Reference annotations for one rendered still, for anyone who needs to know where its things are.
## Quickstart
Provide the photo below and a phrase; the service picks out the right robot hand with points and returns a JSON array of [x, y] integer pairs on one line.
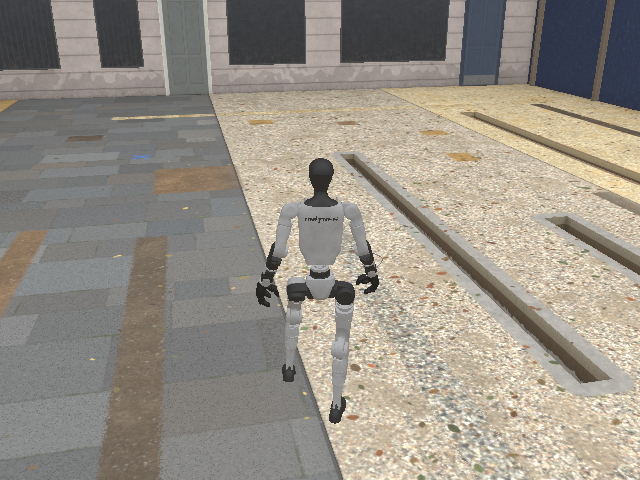
[[365, 279]]

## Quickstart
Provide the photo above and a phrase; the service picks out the robot left forearm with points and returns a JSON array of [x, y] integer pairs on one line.
[[270, 268]]

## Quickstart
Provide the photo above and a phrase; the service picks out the robot right upper arm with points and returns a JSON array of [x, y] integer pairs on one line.
[[352, 212]]

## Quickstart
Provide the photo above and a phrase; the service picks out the robot right foot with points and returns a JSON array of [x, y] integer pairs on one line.
[[335, 414]]

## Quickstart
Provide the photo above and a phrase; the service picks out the robot torso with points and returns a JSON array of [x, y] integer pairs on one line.
[[320, 239]]

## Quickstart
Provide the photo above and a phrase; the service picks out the robot right forearm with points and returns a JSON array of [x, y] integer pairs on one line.
[[369, 263]]

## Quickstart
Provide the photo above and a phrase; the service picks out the left robot hand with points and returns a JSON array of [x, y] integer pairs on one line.
[[261, 292]]

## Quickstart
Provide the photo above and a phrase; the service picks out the robot left upper arm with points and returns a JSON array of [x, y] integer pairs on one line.
[[288, 212]]

